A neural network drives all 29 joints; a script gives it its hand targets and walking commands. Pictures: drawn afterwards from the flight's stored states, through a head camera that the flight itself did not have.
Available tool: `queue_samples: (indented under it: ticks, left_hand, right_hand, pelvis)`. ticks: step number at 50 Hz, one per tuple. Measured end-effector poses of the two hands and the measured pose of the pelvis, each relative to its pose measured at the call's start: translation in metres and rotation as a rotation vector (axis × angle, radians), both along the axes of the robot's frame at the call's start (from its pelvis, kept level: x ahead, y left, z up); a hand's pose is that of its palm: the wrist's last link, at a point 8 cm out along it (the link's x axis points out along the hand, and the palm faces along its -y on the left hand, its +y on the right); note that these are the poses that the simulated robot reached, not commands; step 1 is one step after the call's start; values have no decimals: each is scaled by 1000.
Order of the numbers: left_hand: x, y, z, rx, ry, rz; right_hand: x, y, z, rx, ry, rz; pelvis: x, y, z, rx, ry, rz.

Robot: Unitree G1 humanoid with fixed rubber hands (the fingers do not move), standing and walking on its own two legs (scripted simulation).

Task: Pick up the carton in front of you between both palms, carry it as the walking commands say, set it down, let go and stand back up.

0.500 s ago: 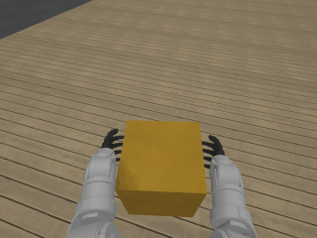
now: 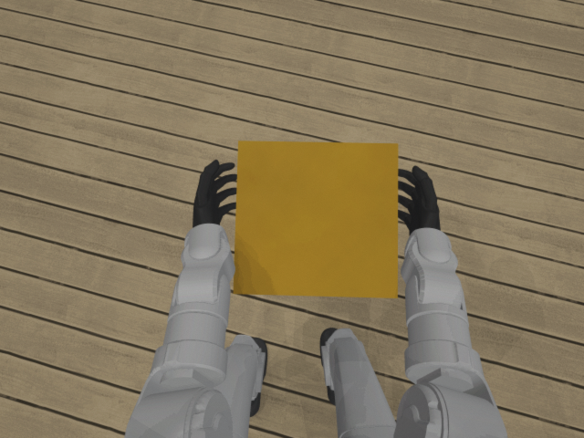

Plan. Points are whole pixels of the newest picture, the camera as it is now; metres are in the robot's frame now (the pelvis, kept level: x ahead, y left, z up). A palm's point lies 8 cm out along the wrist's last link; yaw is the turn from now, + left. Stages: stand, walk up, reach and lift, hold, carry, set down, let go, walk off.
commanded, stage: set down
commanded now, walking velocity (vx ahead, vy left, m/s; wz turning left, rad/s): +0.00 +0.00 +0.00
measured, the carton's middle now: (312, 223) +0.40 -0.04 -0.17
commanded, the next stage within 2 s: none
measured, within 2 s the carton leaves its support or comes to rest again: rests again in 1.64 s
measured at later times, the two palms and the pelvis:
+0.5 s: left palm (240, 218) +0.43 +0.08 -0.21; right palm (402, 227) +0.41 -0.21 -0.22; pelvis -0.03 -0.01 -0.14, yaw +1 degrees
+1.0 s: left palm (258, 221) +0.46 +0.07 -0.37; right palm (389, 232) +0.43 -0.23 -0.38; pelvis -0.05 +0.00 -0.25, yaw +2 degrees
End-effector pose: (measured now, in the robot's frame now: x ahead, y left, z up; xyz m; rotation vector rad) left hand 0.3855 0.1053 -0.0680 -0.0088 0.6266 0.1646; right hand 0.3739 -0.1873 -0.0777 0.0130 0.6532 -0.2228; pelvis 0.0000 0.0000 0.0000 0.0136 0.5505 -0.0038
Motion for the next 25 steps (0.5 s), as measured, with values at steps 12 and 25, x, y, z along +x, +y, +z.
queue_samples:
  ticks: [12,25]
  left_hand:
    - [22,-9,-60,-6,23,-2]
    - [41,-20,-146,11,34,-33]
  right_hand:
    - [20,-8,-59,5,25,-11]
    - [32,-20,-147,-9,41,-18]
  pelvis:
    - [-16,-4,-66,4,130,9]
    - [-30,-7,-137,14,221,11]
